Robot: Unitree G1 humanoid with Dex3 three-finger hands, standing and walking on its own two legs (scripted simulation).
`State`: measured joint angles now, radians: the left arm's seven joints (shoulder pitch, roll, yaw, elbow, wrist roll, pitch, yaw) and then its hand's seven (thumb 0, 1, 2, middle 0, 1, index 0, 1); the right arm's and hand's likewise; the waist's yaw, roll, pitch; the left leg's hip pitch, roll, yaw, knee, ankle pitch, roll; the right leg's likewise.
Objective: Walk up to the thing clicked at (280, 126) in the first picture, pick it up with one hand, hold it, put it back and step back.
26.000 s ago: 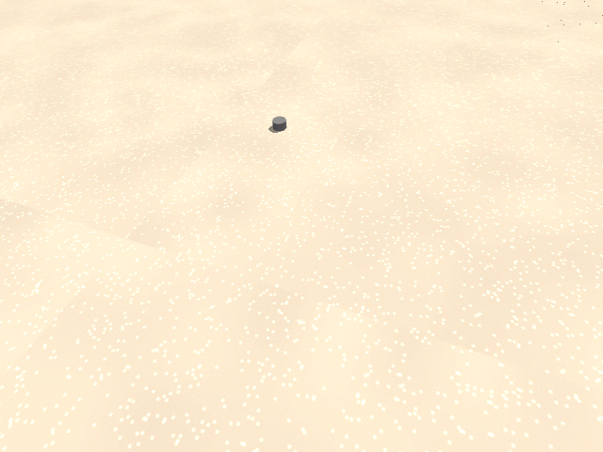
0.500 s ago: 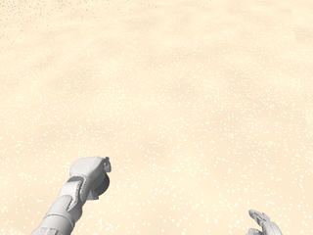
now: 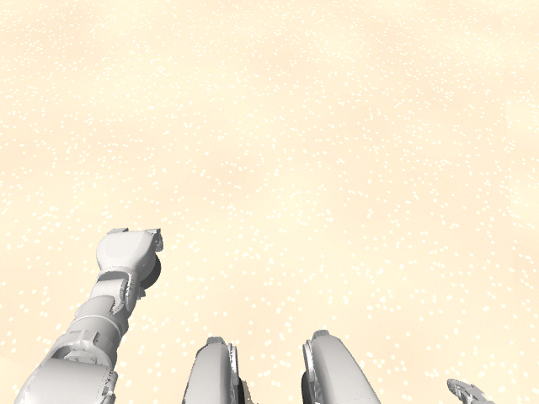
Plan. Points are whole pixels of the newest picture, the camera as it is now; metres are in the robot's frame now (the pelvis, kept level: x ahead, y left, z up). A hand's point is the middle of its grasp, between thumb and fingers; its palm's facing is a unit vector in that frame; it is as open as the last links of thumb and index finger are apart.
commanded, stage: crouch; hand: left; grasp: from above
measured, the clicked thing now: (135, 266) +0.38 +0.24 -0.14
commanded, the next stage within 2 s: lower in 1.26 s
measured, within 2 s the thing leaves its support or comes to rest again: neither
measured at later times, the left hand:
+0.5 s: hand (160, 295) +0.37 +0.24 -0.34, palm faces -0.46 -0.01 -0.89, open 9.9 cm
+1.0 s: hand (168, 297) +0.39 +0.25 -0.43, palm faces -0.46 -0.03 -0.89, open 9.9 cm
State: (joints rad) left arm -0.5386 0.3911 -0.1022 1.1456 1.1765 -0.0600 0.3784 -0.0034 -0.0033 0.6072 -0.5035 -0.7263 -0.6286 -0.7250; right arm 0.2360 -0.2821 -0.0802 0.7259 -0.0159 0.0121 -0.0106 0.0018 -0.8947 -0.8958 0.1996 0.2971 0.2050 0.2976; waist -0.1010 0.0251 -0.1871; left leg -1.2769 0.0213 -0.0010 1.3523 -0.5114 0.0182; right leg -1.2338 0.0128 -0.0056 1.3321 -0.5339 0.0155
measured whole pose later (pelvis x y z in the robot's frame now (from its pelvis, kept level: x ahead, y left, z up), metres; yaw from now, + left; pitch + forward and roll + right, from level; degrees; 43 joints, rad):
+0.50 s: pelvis -0.03 +0.00 -0.17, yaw -1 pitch +37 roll -5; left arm -0.71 0.52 0.01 1.25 1.22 -0.15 0.42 0.00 -0.05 0.65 -0.53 -0.72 -0.66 -0.71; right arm 0.14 -0.24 -0.03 0.77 -0.09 -0.08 0.05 0.00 -0.90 -0.90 0.20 0.30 0.21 0.30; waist -0.14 0.02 -0.19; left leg -1.99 0.01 -0.05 1.97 -0.62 0.01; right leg -1.92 0.00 -0.05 1.94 -0.67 0.00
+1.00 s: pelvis -0.04 -0.01 -0.25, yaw -4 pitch +36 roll -6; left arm -0.78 0.60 0.10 1.33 1.25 -0.20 0.45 0.00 -0.04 0.61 -0.55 -0.70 -0.68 -0.69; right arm 0.12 -0.24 -0.02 0.79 -0.14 -0.08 0.12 0.00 -0.91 -0.90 0.20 0.30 0.21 0.30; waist -0.16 0.00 -0.11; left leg -2.20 0.03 -0.08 2.23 -0.66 0.01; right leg -2.12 0.03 -0.07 2.19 -0.70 0.00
